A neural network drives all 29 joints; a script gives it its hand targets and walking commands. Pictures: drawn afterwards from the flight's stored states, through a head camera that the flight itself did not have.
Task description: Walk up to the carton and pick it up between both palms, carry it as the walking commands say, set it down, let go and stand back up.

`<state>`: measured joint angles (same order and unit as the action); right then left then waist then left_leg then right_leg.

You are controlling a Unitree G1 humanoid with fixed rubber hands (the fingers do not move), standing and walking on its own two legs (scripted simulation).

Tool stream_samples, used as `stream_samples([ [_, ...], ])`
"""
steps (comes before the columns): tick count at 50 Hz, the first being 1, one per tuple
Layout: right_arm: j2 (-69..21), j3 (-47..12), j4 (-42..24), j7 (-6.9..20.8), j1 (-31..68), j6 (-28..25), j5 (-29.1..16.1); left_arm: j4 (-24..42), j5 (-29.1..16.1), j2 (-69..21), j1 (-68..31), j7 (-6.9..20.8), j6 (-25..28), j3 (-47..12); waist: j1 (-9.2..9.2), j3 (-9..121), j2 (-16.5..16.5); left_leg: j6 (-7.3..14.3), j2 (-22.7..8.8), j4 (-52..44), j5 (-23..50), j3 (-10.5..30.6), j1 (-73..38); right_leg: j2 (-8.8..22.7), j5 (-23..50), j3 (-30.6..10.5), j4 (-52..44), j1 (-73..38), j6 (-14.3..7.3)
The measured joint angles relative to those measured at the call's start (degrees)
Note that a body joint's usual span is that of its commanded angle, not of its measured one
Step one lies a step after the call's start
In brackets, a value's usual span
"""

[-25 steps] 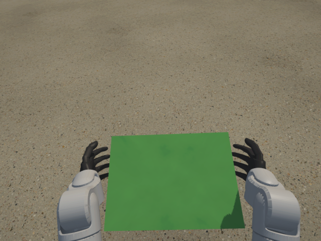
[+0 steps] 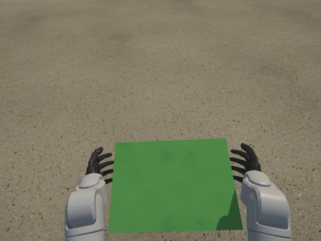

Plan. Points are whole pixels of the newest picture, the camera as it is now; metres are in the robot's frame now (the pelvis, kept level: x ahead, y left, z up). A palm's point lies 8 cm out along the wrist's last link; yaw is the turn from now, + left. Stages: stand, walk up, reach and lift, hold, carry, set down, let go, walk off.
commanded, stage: carry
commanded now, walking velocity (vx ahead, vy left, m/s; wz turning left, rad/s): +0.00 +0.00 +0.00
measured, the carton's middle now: (171, 186) +0.27 -0.01 -0.01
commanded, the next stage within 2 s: none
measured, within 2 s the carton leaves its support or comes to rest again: neither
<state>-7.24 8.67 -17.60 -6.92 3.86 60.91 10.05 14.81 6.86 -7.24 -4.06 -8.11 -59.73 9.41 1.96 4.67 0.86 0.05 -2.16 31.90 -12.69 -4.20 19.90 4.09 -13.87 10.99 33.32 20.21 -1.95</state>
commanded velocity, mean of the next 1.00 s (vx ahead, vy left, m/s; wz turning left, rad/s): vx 0.00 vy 0.00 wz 0.00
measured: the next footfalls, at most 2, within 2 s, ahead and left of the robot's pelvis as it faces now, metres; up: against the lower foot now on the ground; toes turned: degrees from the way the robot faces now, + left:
none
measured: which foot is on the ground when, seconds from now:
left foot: down 0.00-1.00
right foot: down 0.00-1.00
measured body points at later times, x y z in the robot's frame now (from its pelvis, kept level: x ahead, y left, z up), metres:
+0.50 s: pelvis +0.00 +0.00 +0.00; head -0.02 -0.01 +0.45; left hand +0.27 +0.17 +0.06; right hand +0.26 -0.19 +0.06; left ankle +0.04 +0.13 -0.73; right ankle +0.04 -0.09 -0.73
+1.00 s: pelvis +0.00 +0.00 +0.00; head -0.02 -0.01 +0.45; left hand +0.27 +0.17 +0.06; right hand +0.26 -0.19 +0.06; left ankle +0.04 +0.13 -0.73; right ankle +0.04 -0.09 -0.73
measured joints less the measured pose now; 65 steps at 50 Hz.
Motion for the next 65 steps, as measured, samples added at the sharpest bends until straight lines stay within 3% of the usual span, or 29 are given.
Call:
stream_samples([
  [25, 0.01, 0.8, 5.32, 0.69, 0.69, -5.7, 0.18, -4.31, 0.09, 0.02, -0.03, -0.01, 5.5, 0.45, 0.0, 0.0, -0.1, 0.0, 0.02, -0.01, 0.07, 0.0, 0.0, 0.02, 0.12, 0.0, -0.06, -0.03, -0.07],
  [65, 0.01, 1.28, 8.28, 0.89, 0.74, -9.26, -0.02, -6.78, 0.1, 0.03, -0.03, -0.01, 8.94, 0.68, 0.0, -0.22, -0.28, -0.01, 0.02, -0.01, 0.2, 0.0, 0.01, 0.04, 0.25, 0.0, -0.07, -0.03, -0.12],
])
